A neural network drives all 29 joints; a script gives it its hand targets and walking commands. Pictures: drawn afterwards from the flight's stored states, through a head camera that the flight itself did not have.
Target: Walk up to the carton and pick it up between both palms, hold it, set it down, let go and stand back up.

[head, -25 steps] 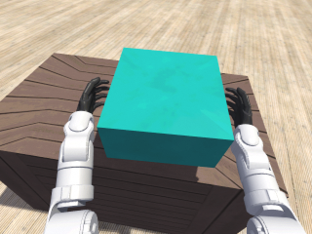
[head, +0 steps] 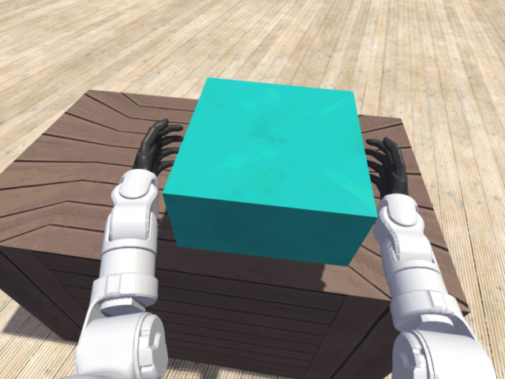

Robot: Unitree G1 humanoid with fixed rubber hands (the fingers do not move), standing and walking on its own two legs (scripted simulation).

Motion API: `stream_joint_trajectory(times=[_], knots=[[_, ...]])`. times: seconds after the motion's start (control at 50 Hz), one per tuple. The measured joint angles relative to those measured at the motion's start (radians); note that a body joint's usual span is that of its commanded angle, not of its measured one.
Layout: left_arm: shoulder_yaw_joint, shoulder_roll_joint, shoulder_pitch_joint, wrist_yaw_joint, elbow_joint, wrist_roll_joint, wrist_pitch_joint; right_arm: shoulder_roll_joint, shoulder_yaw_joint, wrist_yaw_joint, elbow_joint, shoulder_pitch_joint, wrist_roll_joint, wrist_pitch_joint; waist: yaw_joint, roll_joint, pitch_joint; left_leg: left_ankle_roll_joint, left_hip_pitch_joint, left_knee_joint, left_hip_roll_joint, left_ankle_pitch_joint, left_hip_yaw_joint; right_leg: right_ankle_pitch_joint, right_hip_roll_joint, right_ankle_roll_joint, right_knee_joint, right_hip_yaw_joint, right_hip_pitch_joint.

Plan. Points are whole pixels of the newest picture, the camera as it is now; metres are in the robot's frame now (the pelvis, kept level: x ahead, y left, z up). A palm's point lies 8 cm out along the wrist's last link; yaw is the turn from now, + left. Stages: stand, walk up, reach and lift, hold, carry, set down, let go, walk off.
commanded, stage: set down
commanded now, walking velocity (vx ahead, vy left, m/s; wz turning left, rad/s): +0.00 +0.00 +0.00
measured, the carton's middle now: (271, 163) +0.46 -0.02 +0.10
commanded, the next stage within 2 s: none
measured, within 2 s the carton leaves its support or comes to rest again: neither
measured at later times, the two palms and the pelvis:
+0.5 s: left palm (168, 165) +0.43 +0.16 +0.12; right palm (393, 194) +0.37 -0.22 +0.10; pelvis +0.01 +0.00 +0.00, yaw -1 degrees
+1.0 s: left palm (168, 156) +0.46 +0.17 +0.12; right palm (383, 192) +0.39 -0.21 +0.09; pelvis +0.02 +0.01 +0.00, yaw -1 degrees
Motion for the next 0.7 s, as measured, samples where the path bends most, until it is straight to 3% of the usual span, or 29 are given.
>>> stream_joint_trajectory(times=[0.28, 0.7], knots=[[0.0, 0.026, -0.121, 0.018, 0.269, -0.009, -0.136, 0.03, -0.168, 0.034, 0.153, -0.066, -0.119, -0.104, 0.009, -0.011, -0.03, 0.002, -0.051, -0.009, 0.002, 0.013, 0.014, 0.018, -0.002, 0.002, -0.013, 0.002, -0.051], [-0.025, 0.057, -0.141, 0.029, 0.397, -0.065, -0.247, 0.02, -0.121, 0.003, 0.153, -0.054, -0.083, -0.128, -0.005, 0.016, -0.048, 0.001, -0.109, 0.032, 0.014, -0.035, 0.031, -0.013, 0.006, 0.003, 0.005, 0.003, -0.103]])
